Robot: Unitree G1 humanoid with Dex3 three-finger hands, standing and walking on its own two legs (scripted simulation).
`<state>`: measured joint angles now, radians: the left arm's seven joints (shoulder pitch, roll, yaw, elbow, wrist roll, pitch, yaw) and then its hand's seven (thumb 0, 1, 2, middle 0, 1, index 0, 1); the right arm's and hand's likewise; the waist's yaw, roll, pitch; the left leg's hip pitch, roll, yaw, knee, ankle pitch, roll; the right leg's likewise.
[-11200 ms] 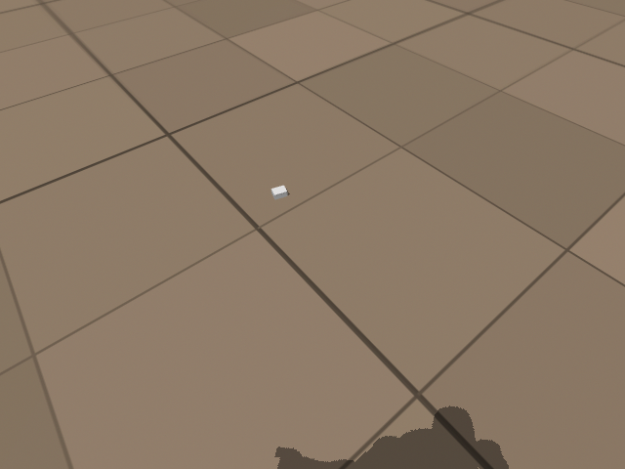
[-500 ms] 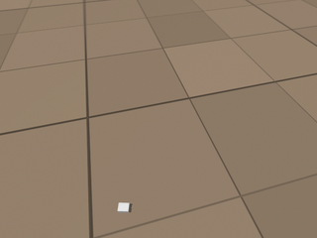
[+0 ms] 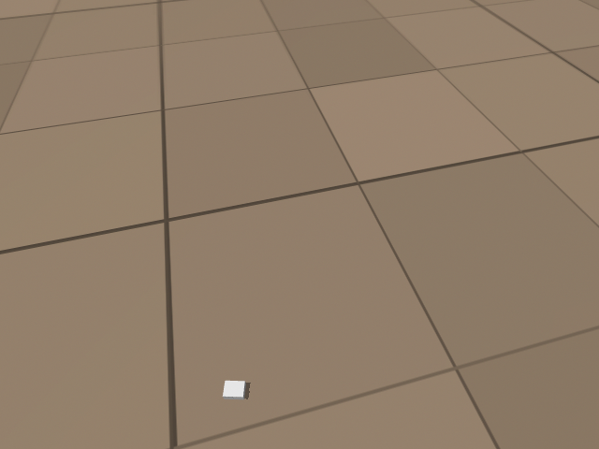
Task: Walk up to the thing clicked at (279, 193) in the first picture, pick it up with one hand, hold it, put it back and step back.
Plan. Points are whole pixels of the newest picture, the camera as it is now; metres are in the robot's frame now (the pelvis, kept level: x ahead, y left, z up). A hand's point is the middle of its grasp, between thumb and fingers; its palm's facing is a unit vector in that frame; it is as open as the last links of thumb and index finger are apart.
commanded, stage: stand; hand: left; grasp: from above
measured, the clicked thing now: (234, 390) +0.40 +0.25 -0.77
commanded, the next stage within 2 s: rise first in 0.60 s
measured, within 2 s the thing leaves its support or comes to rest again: neither
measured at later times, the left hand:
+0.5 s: hand out of the picture +0.07 +0.25 -0.16, palm faces -0.03 -0.94 -0.35, open 7.3 cm
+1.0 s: hand out of the picture +0.15 +0.25 -0.17, palm faces -0.04 -0.94 -0.35, open 9.5 cm
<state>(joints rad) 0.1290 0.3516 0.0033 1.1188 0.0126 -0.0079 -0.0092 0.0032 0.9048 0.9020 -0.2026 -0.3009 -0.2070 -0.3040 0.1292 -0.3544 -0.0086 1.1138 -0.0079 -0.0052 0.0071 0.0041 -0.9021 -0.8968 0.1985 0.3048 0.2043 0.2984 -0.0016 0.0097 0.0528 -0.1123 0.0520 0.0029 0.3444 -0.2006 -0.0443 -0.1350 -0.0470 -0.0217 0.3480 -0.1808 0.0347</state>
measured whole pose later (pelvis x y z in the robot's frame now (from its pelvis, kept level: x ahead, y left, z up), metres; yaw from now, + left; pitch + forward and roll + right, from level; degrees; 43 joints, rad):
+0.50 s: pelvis +0.00 +0.00 +0.00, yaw +0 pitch -2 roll +0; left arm 0.13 0.35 0.01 1.12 0.01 -0.01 -0.01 0.00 0.90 0.90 -0.20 -0.30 -0.21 -0.30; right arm 0.13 -0.35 -0.01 1.11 -0.01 0.00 0.01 0.00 -0.90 -0.90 0.20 0.30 0.20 0.30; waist 0.00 0.01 0.05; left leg -0.11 0.05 0.00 0.35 -0.20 -0.04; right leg -0.13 -0.05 -0.02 0.34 -0.18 0.03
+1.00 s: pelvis -0.02 +0.00 -0.03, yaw +0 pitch +7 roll +0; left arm -0.04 0.34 0.16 1.00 0.12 0.03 -0.04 0.00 0.31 0.80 -0.31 -0.64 -0.31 -0.64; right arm 0.22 -0.24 -0.04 0.76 0.02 -0.05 -0.02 0.01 -0.89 -0.89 0.20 0.30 0.20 0.30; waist -0.03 -0.01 0.00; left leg -0.47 0.06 0.00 0.66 -0.32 -0.04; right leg -0.48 -0.05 -0.01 0.65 -0.29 0.03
